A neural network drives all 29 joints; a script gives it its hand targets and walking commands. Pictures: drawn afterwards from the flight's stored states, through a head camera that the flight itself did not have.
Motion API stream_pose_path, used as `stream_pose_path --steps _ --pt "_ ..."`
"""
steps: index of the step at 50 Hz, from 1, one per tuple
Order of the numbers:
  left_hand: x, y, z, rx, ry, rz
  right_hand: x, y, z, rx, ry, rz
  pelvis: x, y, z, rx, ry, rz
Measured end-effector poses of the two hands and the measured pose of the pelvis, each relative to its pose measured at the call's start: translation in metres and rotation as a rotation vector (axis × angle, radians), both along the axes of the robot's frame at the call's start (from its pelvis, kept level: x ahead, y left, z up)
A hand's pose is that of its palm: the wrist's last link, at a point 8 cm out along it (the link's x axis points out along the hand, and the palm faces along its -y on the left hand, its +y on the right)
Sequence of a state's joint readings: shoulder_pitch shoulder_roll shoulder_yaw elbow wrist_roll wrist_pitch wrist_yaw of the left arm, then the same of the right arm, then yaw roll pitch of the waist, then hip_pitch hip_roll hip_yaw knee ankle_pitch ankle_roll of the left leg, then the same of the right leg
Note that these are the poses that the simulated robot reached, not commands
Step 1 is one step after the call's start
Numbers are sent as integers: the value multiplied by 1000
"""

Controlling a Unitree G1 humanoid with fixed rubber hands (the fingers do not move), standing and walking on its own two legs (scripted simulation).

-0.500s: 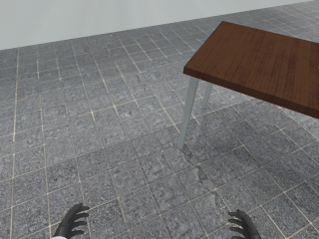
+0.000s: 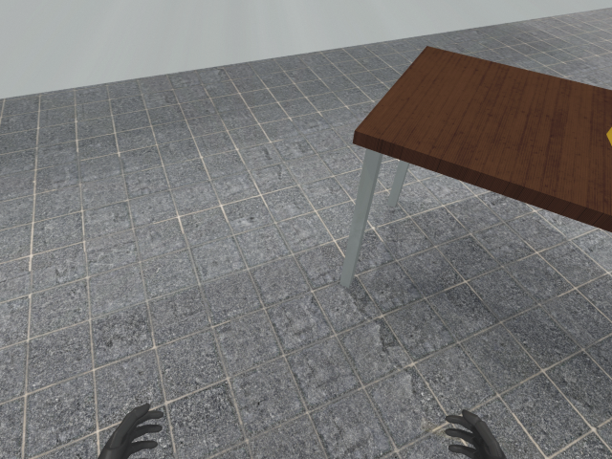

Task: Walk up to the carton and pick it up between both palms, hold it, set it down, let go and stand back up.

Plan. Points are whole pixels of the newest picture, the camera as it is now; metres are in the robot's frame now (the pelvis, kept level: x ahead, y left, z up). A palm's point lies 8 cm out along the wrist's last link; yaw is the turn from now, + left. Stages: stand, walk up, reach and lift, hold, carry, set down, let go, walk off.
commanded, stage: stand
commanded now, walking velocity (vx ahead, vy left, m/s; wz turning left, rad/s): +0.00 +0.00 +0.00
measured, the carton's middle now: out of the picture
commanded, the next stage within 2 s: walk up in 1.44 s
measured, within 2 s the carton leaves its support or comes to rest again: neither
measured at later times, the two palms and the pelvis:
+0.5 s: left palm out of the picture +0.11 +0.25 -0.09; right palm out of the picture +0.12 -0.25 -0.08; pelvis +0.00 +0.00 +0.00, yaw +0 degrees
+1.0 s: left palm out of the picture +0.11 +0.25 -0.09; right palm out of the picture +0.12 -0.25 -0.08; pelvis +0.00 +0.00 +0.00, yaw +0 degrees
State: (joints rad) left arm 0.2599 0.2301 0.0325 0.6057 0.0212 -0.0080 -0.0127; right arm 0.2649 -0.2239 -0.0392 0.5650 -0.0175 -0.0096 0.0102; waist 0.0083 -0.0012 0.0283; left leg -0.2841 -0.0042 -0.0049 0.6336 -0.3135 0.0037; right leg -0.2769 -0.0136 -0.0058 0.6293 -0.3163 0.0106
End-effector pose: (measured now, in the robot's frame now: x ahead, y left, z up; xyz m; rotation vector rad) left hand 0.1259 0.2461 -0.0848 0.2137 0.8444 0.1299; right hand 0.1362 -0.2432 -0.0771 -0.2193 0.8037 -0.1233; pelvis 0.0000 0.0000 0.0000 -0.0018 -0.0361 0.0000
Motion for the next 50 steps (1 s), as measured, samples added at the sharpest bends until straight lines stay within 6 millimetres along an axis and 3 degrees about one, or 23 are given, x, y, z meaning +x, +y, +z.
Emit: stream_pose_path --steps 16,50 --pt "-13 3 -2 7 29 7 -13 -3 -3 -2 29 -9 -3 -1 1 1 -1 -1" --pt "-11 3 -2 14 53 2 -16 -7 -5 -7 57 -16 1 -1 3 3 -1 -4"
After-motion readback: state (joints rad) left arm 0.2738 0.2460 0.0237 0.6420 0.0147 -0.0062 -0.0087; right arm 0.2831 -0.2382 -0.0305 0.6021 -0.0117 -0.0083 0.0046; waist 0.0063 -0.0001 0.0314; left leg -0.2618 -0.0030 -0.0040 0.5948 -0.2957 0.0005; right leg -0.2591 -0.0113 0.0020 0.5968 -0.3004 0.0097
